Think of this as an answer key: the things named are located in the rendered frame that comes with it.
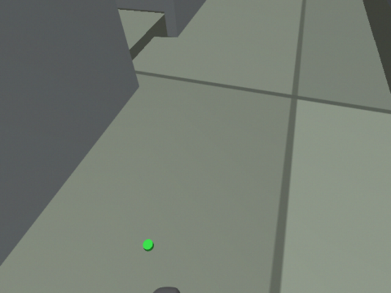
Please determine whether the tin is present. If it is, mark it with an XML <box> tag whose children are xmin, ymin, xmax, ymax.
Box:
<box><xmin>143</xmin><ymin>239</ymin><xmax>154</xmax><ymax>251</ymax></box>

